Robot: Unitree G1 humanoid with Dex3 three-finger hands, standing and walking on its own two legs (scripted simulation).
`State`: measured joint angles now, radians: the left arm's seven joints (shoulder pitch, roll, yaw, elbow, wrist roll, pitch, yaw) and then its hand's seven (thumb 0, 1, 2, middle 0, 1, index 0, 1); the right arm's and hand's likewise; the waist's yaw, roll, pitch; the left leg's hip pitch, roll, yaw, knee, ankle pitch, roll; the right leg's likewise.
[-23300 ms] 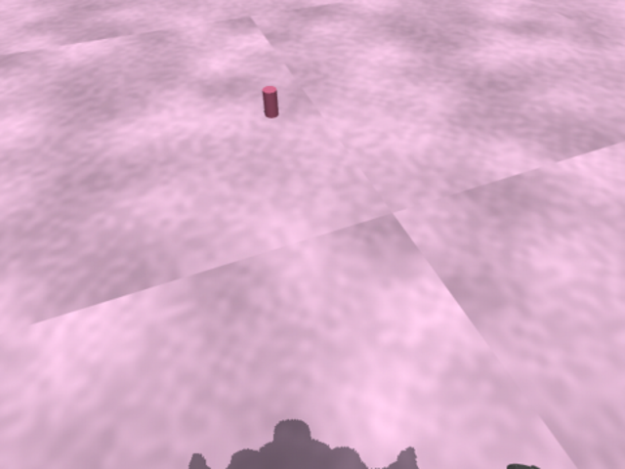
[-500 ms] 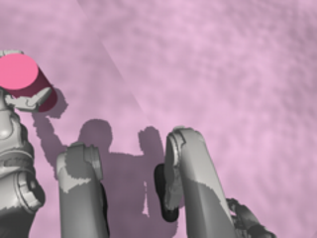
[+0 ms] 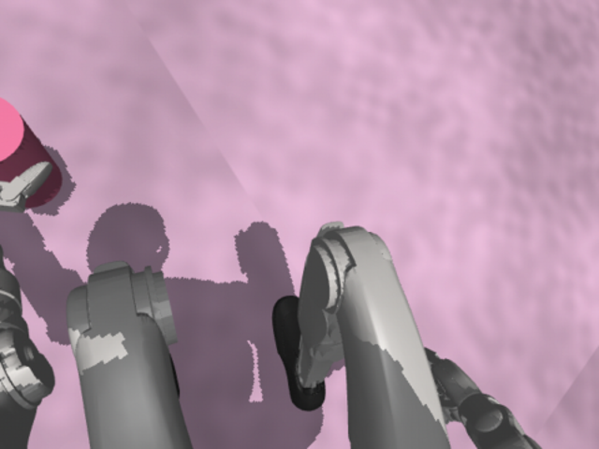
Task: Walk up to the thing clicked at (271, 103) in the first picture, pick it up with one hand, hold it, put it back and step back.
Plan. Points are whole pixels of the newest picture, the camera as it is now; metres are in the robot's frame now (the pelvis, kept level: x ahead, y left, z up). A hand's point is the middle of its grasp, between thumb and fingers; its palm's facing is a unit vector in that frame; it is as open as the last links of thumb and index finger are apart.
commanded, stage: crouch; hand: left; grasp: from the side
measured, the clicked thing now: (5, 158) +0.47 +0.28 -0.12
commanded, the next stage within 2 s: lower in 0.06 s
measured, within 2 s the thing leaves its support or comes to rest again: rests again in 1.22 s
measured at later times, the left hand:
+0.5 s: hand (16, 166) +0.47 +0.28 -0.15, palm faces +0.36 -0.93 -0.02, open 10.8 cm
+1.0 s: hand (26, 171) +0.47 +0.28 -0.19, palm faces +0.38 -0.93 -0.02, open 10.8 cm
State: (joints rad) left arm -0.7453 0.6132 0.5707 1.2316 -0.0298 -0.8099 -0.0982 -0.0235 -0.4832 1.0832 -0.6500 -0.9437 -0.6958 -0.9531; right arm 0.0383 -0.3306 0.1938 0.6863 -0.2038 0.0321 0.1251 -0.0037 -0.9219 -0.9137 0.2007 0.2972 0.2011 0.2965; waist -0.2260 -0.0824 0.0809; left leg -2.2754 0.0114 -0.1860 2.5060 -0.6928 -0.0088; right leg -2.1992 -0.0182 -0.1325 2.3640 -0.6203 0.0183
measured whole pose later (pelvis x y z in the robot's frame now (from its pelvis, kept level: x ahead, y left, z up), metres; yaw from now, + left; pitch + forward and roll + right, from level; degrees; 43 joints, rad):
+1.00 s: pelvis -0.01 +0.01 -0.02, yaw -5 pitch +16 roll -16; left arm -0.75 0.86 0.61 1.45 -0.03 -0.99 0.01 -0.02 -0.49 1.09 -0.66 -0.93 -0.71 -0.94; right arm -0.12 -0.38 0.45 0.58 -0.33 0.04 0.13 -0.01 -0.92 -0.91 0.20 0.30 0.20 0.30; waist -0.30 -0.23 0.29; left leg -2.24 0.01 -0.32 2.64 -0.72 -0.01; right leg -2.12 0.02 -0.23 2.39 -0.59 0.05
